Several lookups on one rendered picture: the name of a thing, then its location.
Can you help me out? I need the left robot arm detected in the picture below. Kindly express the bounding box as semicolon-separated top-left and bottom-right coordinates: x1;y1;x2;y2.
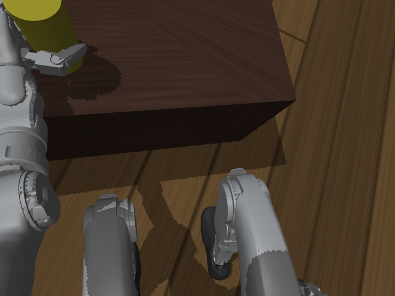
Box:
0;65;60;296

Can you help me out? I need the right robot foot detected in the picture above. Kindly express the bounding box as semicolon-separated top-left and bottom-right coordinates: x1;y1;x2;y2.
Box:
201;207;230;281

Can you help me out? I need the left robot hand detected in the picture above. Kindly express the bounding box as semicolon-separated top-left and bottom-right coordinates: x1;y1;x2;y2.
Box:
0;0;87;76

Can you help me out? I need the can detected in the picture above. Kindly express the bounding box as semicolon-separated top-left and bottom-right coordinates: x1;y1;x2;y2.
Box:
2;0;83;74

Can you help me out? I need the right robot hand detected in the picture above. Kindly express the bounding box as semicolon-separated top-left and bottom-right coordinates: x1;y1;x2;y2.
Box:
298;281;329;296

